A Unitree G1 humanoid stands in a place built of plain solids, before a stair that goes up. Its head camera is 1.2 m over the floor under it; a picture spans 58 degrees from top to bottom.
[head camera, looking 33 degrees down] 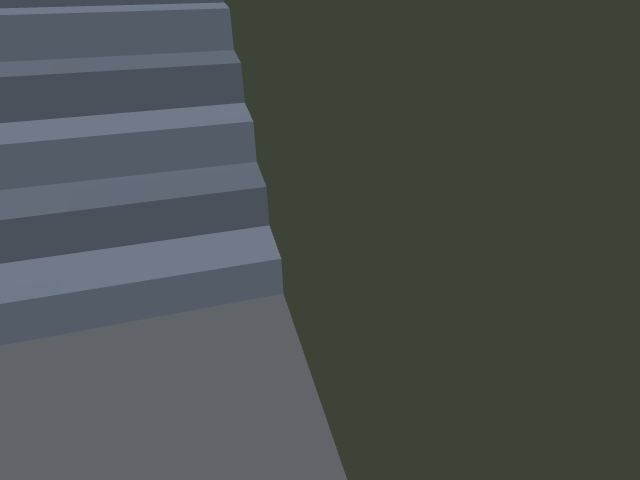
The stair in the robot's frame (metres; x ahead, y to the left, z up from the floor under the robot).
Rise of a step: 0.20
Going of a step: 0.25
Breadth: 1.31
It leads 16 degrees to the left of straight ahead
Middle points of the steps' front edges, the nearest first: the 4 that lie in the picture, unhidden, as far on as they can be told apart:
1.27 0.69 0.19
1.52 0.76 0.38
1.75 0.83 0.59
2.00 0.90 0.79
